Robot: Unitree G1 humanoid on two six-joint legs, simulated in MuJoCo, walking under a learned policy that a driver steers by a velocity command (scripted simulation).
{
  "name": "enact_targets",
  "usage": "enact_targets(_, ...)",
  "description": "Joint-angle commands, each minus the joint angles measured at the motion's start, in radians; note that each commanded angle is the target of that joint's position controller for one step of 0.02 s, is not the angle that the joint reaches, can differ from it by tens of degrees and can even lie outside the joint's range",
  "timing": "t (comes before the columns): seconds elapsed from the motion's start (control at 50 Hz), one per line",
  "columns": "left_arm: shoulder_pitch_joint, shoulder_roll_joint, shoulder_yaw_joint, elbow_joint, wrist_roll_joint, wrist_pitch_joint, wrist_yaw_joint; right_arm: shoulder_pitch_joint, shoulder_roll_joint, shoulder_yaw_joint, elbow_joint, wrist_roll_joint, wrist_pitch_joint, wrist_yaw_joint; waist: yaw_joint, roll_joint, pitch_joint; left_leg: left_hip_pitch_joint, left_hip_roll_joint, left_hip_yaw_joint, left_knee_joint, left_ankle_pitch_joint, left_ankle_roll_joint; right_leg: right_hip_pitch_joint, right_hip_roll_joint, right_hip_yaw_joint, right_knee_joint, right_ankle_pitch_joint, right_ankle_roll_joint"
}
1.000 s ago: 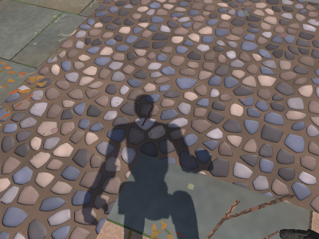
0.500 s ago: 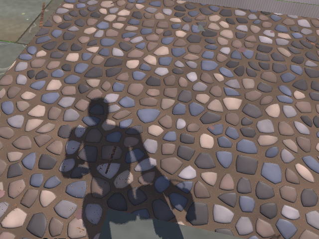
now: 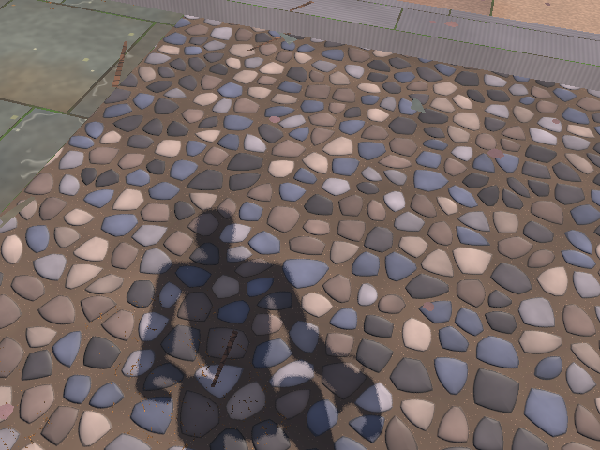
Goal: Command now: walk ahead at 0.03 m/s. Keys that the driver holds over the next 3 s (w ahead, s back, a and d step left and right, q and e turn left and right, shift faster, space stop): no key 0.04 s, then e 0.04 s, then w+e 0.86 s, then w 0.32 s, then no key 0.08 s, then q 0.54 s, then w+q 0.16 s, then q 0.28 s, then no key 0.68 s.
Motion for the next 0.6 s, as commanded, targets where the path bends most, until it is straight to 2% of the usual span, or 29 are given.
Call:
enact_targets(0.02,-0.013,0.102,0.025,-0.025,-0.001,-0.01,0.009,-0.006,-0.108,-0.019,-0.025,0.008,-0.036,0.0,0.009,0.089,-0.001,-0.083,0.036,-0.044,-0.16,0.001,0.033,0.1,-0.045,0.052,-0.055,-0.024,-0.023)
enact_targets(0.06,-0.025,0.107,0.027,-0.015,-0.008,-0.01,0.007,0.005,-0.123,-0.023,-0.014,0.012,-0.037,-0.003,-0.003,0.066,-0.013,-0.034,0.028,-0.027,-0.133,0.074,0.036,0.084,-0.043,0.055,-0.041,0.046,-0.025)
enact_targets(0.08,-0.046,0.125,0.033,-0.024,-0.015,-0.008,0.007,0.007,-0.144,-0.03,-0.016,0.014,-0.035,-0.009,-0.013,0.058,-0.013,-0.009,0.026,-0.018,-0.114,0.103,0.04,0.057,-0.038,0.056,-0.02,0.083,-0.03)
enact_targets(0.1,-0.047,0.122,0.034,-0.022,-0.021,-0.005,0.008,0.029,-0.149,-0.034,-0.011,0.014,-0.031,-0.016,-0.024,0.061,-0.041,0.018,0.028,-0.012,-0.118,0.028,0.051,0.039,-0.02,0.043,0.001,0.015,-0.035)
enact_targets(0.12,-0.055,0.115,0.035,-0.025,-0.027,0.0,0.01,0.045,-0.156,-0.039,-0.01,0.015,-0.026,-0.022,-0.035,0.08,-0.03,0.027,0.042,-0.027,-0.138,-0.095,0.072,-0.008,0.006,0.027,0.035,-0.117,-0.038)
enact_targets(0.14,-0.07,0.114,0.039,-0.034,-0.033,0.002,0.009,0.066,-0.171,-0.047,-0.011,0.019,-0.024,-0.027,-0.052,0.115,-0.005,0.05,0.089,-0.085,-0.175,-0.231,0.113,-0.093,0.032,0.005,0.098,-0.253,-0.037)
enact_targets(0.16,-0.095,0.11,0.042,-0.051,-0.038,-0.003,0.005,0.099,-0.195,-0.056,-0.009,0.026,-0.026,-0.03,-0.071,0.166,0.032,0.089,0.19,-0.201,-0.249,-0.346,0.172,-0.201,0.044,-0.025,0.198,-0.297,-0.036)
enact_targets(0.18,-0.124,0.104,0.042,-0.075,-0.04,-0.013,-0.004,0.096,-0.221,-0.066,-0.012,0.034,-0.035,-0.033,-0.079,0.213,0.082,0.107,0.311,-0.327,-0.312,-0.385,0.233,-0.297,0.003,-0.018,0.314,-0.298,-0.044)
enact_targets(0.2,-0.155,0.113,0.046,-0.094,-0.042,-0.023,-0.013,0.11,-0.216,-0.068,-0.014,0.027,-0.049,-0.036,-0.098,0.2,0.117,0.136,0.377,-0.397,-0.342,-0.33,0.272,-0.389,-0.046,0.032,0.418,-0.359,-0.053)
enact_targets(0.22,-0.154,0.114,0.049,-0.1,-0.05,-0.03,-0.021,0.098,-0.203,-0.067,-0.016,0.023,-0.062,-0.036,-0.088,0.167,0.132,0.189,0.396,-0.394,-0.342,-0.248,0.274,-0.463,-0.082,0.07,0.458,-0.386,-0.06)
enact_targets(0.26,-0.134,0.105,0.047,-0.097,-0.057,-0.038,-0.035,0.034,-0.189,-0.067,-0.029,0.037,-0.072,-0.027,-0.067,0.135,0.112,0.24,0.352,-0.26,-0.334,-0.102,0.218,-0.438,-0.122,0.064,0.364,-0.332,-0.061)
enact_targets(0.28,-0.127,0.099,0.045,-0.093,-0.052,-0.04,-0.041,0.008,-0.201,-0.072,-0.033,0.038,-0.072,-0.02,-0.06,0.133,0.09,0.198,0.308,-0.17,-0.333,-0.028,0.19,-0.333,-0.108,0.015,0.307,-0.269,-0.055)
enact_targets(0.32,-0.043,0.098,0.049,-0.06,-0.046,-0.034,-0.053,-0.047,-0.224,-0.082,-0.039,0.038,-0.063,-0.001,-0.01,0.144,0.053,0.052,0.223,-0.004,-0.283,0.026,0.146,-0.055,-0.038,-0.089,0.194,-0.122,-0.043)
enact_targets(0.34,0.035,0.111,0.061,-0.031,-0.044,-0.028,-0.054,-0.059,-0.226,-0.083,-0.041,0.04,-0.061,0.005,0.028,0.133,0.023,-0.01,0.19,0.056,-0.205,0.087,0.13,0.092,0.019,-0.142,0.147,-0.056,-0.043)
enact_targets(0.36,0.135,0.147,0.085,0.0,-0.042,-0.02,-0.05,-0.051,-0.211,-0.077,-0.042,0.037,-0.062,0.01,0.071,0.097,-0.031,-0.057,0.16,0.109,-0.062,0.216,0.105,0.24,0.069,-0.165,0.132,-0.052,-0.06)
enact_targets(0.38,0.253,0.199,0.114,0.019,-0.052,-0.016,-0.041,-0.055,-0.169,-0.064,-0.05,0.026,-0.066,0.011,0.134,-0.016,-0.078,-0.159,0.121,0.186,0.218,0.272,0.048,0.396,0.024,-0.04,0.071,-0.084,-0.112)
enact_targets(0.4,0.322,0.343,0.136,0.006,-0.051,-0.024,-0.026,-0.08,-0.054,-0.029,-0.123,-0.004,-0.083,0.014,0.115,-0.361,-0.121,-0.459,-0.028,0.158,0.622,-0.211,-0.033,0.53,-0.266,0.572,-0.143,-0.198,-0.295)
enact_targets(0.42,0.329,0.303,0.113,-0.008,-0.036,-0.048,-0.036,-0.118,-0.087,-0.031,-0.146,0.039,-0.116,0.017,0.125,-0.24,-0.182,-0.593,-0.068,-0.041,0.764,-0.283,-0.013,0.57,-0.37,0.881,-0.323,-0.388,-0.387)
enact_targets(0.44,0.276,0.258,0.099,-0.019,-0.03,-0.068,-0.035,-0.162,-0.136,-0.04,-0.156,0.076,-0.141,0.027,0.109,-0.148,-0.072,-0.694,-0.006,-0.063,0.798,-0.211,0.027,0.533,-0.375,0.805,-0.311,-0.395,-0.364)
enact_targets(0.46,0.222,0.214,0.086,-0.036,-0.032,-0.08,-0.034,-0.171,-0.157,-0.042,-0.151,0.066,-0.156,0.028,0.083,-0.072,-0.027,-0.674,0.034,-0.064,0.748,-0.122,0.055,0.467,-0.332,0.686,-0.279,-0.293,-0.318)
enact_targets(0.48,0.16,0.194,0.077,-0.058,-0.031,-0.081,-0.033,-0.158,-0.162,-0.048,-0.133,0.038,-0.16,0.024,0.048,-0.023,-0.001,-0.608,0.064,-0.068,0.663,-0.05,0.06,0.375,-0.288,0.572,-0.27,-0.18,-0.282)
enact_targets(0.5,0.125,0.177,0.07,-0.076,-0.027,-0.08,-0.027,-0.143,-0.174,-0.056,-0.125,0.022,-0.157,0.023,0.022,-0.025,0.002,-0.527,0.079,-0.07,0.577,0.004,0.06,0.307,-0.245,0.485,-0.284,-0.104,-0.257)
enact_targets(0.54,0.135,0.177,0.068,-0.085,-0.029,-0.078,-0.013,-0.155,-0.159,-0.058,-0.126,0.015,-0.143,0.029,0.007,-0.04,0.006,-0.464,0.064,-0.046,0.453,0.07,0.038,0.265,-0.208,0.398,-0.309,0.027,-0.246)
enact_targets(0.6,0.18,0.207,0.076,-0.081,-0.035,-0.073,0.01,-0.256,-0.111,-0.043,-0.161,0.011,-0.132,0.034,0.021,-0.021,0.031,-0.425,0.016,-0.018,0.209,0.213,-0.004,0.204,-0.164,0.302,-0.312,0.137,-0.229)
